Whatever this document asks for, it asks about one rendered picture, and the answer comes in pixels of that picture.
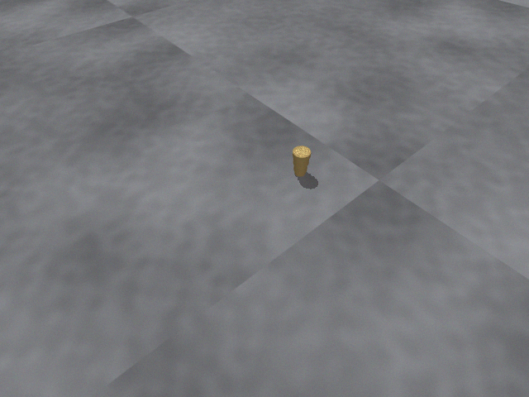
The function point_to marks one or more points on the cup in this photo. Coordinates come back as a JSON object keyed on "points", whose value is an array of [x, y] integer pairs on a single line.
{"points": [[301, 156]]}

